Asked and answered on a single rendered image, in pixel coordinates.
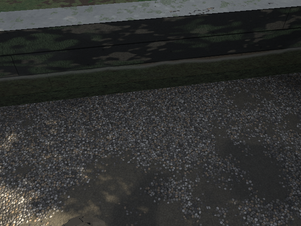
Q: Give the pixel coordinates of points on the left robot hand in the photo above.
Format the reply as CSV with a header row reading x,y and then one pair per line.
x,y
81,221

